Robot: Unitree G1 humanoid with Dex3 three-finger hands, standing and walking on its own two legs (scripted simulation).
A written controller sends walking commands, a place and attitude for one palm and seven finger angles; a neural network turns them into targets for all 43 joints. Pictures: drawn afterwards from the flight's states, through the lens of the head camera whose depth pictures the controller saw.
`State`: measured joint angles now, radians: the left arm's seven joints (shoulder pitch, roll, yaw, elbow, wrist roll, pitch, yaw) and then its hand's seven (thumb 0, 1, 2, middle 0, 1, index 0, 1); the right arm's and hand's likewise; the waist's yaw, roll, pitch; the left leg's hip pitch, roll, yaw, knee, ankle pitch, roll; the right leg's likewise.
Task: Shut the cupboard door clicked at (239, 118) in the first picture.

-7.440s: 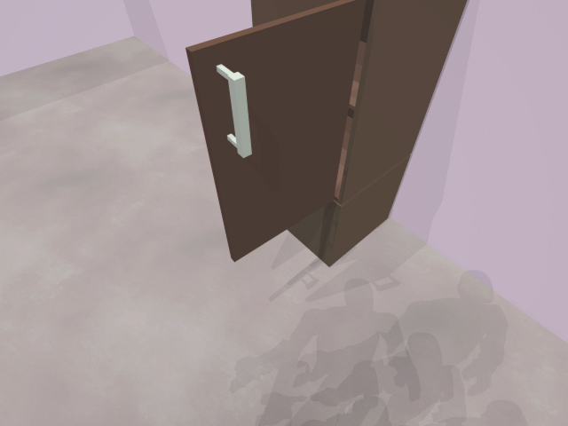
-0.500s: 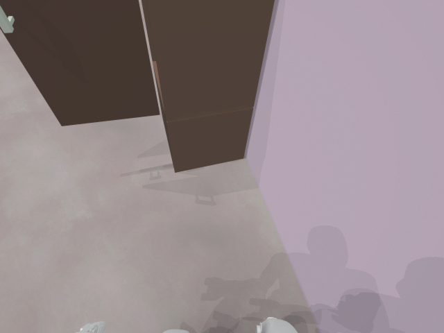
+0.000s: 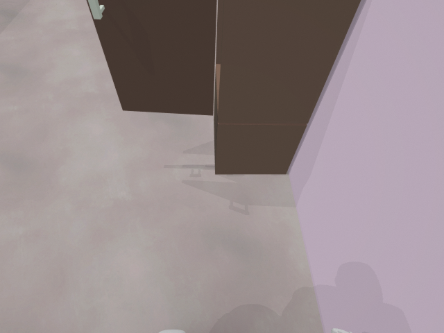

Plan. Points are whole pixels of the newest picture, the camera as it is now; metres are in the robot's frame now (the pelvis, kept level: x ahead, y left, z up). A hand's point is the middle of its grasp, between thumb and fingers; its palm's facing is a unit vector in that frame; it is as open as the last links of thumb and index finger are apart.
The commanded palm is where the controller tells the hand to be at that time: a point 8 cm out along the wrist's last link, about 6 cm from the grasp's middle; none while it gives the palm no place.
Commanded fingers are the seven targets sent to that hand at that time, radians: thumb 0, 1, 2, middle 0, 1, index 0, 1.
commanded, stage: take the last steps up to it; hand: left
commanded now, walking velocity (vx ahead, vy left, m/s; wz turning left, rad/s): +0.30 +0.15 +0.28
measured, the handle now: out of the picture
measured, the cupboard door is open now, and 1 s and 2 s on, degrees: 86 86 86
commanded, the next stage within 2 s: come to a stop and stand still in 1.22 s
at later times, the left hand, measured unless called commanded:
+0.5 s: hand out of the picture +0.08 +0.19 -0.15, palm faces +0.19 -0.96 -0.20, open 7.4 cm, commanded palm none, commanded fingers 0.00 0.90 0.90 -0.20 -0.30 -0.20 -0.30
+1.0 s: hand (96, 222) +0.34 +0.32 -0.14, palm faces +0.13 -0.97 -0.21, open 7.4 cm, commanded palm none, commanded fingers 0.00 0.90 0.90 -0.20 -0.30 -0.20 -0.30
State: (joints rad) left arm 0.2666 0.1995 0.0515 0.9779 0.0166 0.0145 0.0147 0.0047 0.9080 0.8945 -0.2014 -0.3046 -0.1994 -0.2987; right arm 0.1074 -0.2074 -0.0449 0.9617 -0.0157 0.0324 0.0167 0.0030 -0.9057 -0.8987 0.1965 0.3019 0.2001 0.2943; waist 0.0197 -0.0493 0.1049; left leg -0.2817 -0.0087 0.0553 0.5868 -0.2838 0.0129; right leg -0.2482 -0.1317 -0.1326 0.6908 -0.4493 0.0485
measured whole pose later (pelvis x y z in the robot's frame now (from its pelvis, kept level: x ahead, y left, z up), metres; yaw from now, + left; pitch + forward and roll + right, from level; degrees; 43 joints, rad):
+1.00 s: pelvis +0.27 +0.13 +0.01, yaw +6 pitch +0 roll +2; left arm 0.15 0.17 0.06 1.00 0.03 -0.02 -0.01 0.01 0.92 0.90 -0.19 -0.30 -0.19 -0.30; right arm 0.31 -0.17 -0.04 1.07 -0.03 -0.05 0.00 -0.01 -0.93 -0.90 0.20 0.30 0.20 0.29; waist 0.00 -0.01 0.05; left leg -0.10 -0.03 0.21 0.36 -0.27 0.05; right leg -0.47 -0.10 -0.11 0.75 -0.27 -0.01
